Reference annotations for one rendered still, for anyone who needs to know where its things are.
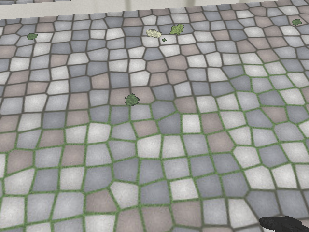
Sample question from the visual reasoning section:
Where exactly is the right robot hand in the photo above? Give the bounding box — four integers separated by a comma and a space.
259, 216, 309, 232

